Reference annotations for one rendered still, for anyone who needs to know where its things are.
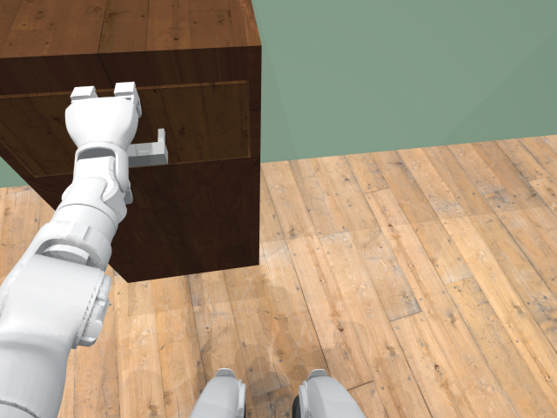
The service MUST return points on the robot left forearm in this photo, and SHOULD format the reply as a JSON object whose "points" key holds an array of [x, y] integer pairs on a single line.
{"points": [[85, 222]]}

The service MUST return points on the robot right thigh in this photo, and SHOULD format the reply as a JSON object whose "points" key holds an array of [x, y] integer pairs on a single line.
{"points": [[324, 397]]}

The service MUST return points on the drawer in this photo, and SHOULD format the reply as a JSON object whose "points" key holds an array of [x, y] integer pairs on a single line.
{"points": [[201, 121]]}

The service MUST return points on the cabinet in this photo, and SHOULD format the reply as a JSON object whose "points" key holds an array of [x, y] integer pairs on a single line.
{"points": [[186, 217]]}

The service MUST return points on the left robot shin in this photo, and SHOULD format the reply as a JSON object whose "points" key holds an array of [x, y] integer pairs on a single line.
{"points": [[225, 372]]}

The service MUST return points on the left robot hand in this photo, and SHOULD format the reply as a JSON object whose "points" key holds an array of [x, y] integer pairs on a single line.
{"points": [[111, 120]]}

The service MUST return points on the robot left upper arm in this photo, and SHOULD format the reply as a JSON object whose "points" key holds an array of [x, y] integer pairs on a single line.
{"points": [[55, 306]]}

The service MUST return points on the handle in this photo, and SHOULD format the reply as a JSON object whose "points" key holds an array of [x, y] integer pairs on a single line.
{"points": [[148, 153]]}

